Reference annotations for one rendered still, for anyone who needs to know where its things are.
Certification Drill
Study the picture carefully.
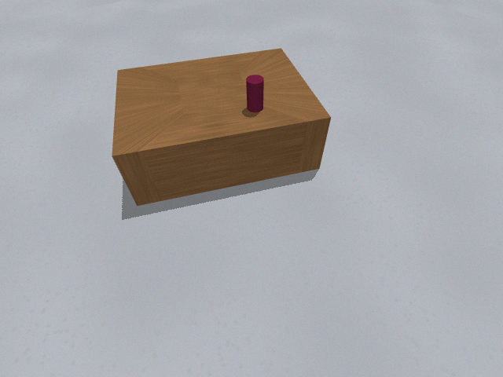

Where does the can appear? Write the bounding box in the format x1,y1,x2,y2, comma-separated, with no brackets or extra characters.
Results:
246,75,264,112

